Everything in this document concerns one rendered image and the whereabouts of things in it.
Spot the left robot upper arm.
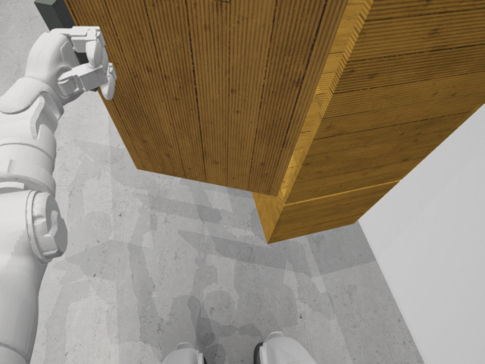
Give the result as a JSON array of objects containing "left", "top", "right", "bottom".
[{"left": 0, "top": 190, "right": 67, "bottom": 364}]

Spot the robot left hand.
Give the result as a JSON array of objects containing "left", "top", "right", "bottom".
[{"left": 24, "top": 27, "right": 117, "bottom": 106}]

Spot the left robot thigh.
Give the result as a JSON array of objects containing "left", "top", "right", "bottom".
[{"left": 162, "top": 348, "right": 204, "bottom": 364}]

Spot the cupboard door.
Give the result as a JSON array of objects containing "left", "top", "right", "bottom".
[{"left": 64, "top": 0, "right": 348, "bottom": 196}]

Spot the left robot shin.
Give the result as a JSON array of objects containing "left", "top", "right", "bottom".
[{"left": 177, "top": 342, "right": 195, "bottom": 350}]

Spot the handle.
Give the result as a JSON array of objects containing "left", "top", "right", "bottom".
[{"left": 34, "top": 0, "right": 99, "bottom": 92}]

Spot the robot left forearm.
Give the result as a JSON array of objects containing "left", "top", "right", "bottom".
[{"left": 0, "top": 77, "right": 64, "bottom": 198}]

